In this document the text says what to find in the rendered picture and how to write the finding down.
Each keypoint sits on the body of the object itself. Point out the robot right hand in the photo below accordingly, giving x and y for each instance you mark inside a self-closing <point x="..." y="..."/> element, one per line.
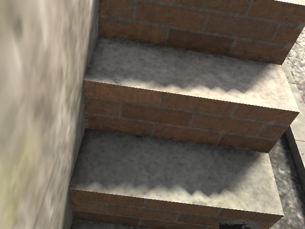
<point x="239" y="224"/>

